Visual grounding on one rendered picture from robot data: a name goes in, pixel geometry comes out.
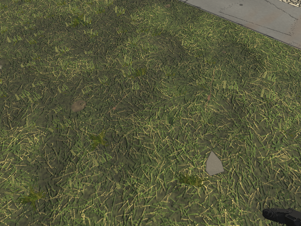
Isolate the robot right hand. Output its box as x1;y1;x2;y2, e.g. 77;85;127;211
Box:
262;207;301;226

